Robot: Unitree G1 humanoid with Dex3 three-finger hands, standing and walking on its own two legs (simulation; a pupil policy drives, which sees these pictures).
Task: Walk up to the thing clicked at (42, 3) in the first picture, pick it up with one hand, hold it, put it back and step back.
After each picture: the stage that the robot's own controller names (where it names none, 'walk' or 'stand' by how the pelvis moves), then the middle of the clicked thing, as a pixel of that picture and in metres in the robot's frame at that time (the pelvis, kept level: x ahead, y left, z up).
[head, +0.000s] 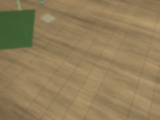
stand; (42, 0) +2.31 +0.62 -0.72
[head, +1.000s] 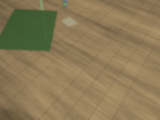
walk; (65, 2) +2.20 +0.29 -0.69
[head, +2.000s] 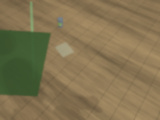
walk; (60, 22) +1.62 +0.22 -0.71
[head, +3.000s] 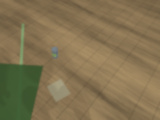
walk; (55, 52) +1.14 +0.24 -0.72
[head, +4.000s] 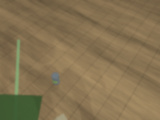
walk; (55, 78) +0.77 +0.21 -0.71
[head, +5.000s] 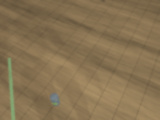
walk; (55, 99) +0.56 +0.23 -0.70
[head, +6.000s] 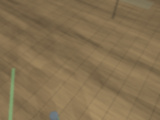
stand; (54, 118) +0.47 +0.22 -0.71
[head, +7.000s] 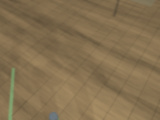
stand; (54, 118) +0.45 +0.23 -0.70
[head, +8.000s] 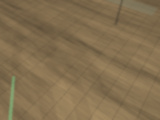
stand; out of the picture +0.39 +0.21 -0.72
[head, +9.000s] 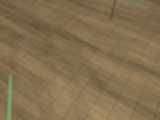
stand; out of the picture +0.41 +0.23 -0.72
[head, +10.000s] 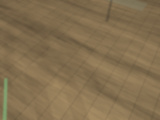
stand; out of the picture +0.38 +0.24 -0.72
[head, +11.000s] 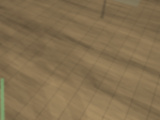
stand; out of the picture +0.38 +0.25 -0.72
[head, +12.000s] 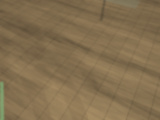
stand; out of the picture +0.37 +0.25 -0.71
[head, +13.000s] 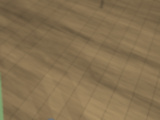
stand; out of the picture +0.35 +0.21 -0.70
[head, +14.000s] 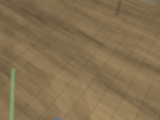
stand; out of the picture +0.38 +0.17 -0.71
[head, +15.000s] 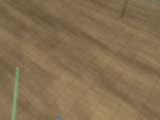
stand; out of the picture +0.41 +0.18 -0.71
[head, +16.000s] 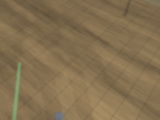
stand; (59, 118) +0.42 +0.16 -0.71
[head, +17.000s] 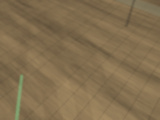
stand; out of the picture +0.37 +0.17 -0.72
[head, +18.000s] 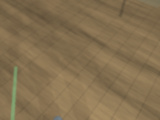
stand; out of the picture +0.39 +0.17 -0.72
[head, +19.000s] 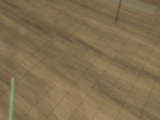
stand; out of the picture +0.36 +0.18 -0.72
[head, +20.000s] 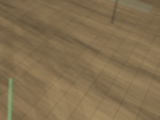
stand; out of the picture +0.37 +0.18 -0.72
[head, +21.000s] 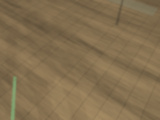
stand; out of the picture +0.38 +0.16 -0.72
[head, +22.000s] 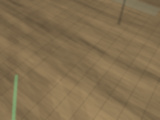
stand; out of the picture +0.38 +0.15 -0.72
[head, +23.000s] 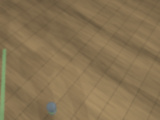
go down; (51, 108) +0.41 +0.16 -0.66
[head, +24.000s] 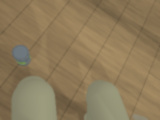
go down; (22, 56) +0.44 +0.25 -0.30
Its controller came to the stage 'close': no
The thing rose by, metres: 0.00
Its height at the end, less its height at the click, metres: +0.00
